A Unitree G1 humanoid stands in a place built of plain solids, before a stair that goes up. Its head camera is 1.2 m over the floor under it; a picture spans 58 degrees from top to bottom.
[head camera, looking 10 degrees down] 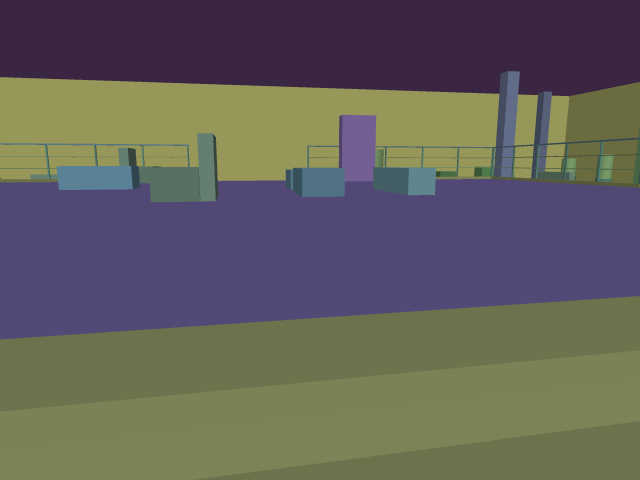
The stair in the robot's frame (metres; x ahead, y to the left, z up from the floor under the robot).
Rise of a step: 0.17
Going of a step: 0.25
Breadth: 6.67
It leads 11 degrees to the left of straight ahead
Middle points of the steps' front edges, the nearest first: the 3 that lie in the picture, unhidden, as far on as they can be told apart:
1.20 0.78 0.35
1.44 0.83 0.52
1.69 0.88 0.69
